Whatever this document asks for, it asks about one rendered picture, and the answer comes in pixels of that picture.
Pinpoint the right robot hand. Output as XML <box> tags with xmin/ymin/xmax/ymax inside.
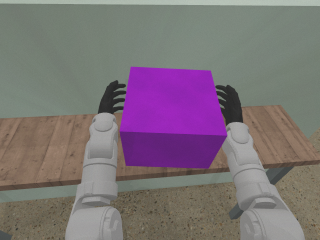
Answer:
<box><xmin>215</xmin><ymin>85</ymin><xmax>243</xmax><ymax>126</ymax></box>

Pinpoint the table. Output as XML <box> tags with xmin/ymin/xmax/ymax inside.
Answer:
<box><xmin>0</xmin><ymin>105</ymin><xmax>320</xmax><ymax>240</ymax></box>

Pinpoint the robot left forearm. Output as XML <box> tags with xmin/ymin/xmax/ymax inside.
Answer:
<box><xmin>65</xmin><ymin>112</ymin><xmax>118</xmax><ymax>240</ymax></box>

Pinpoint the carton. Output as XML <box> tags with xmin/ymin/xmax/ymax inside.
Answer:
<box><xmin>119</xmin><ymin>66</ymin><xmax>228</xmax><ymax>169</ymax></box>

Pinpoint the robot right upper arm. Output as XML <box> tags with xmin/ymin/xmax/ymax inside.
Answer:
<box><xmin>240</xmin><ymin>208</ymin><xmax>304</xmax><ymax>240</ymax></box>

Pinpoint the robot left upper arm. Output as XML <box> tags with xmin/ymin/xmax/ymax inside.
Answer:
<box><xmin>66</xmin><ymin>206</ymin><xmax>123</xmax><ymax>240</ymax></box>

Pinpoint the robot right forearm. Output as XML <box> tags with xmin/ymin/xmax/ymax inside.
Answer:
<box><xmin>222</xmin><ymin>122</ymin><xmax>305</xmax><ymax>240</ymax></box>

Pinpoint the left robot hand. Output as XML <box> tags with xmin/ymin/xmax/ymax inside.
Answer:
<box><xmin>98</xmin><ymin>80</ymin><xmax>126</xmax><ymax>114</ymax></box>

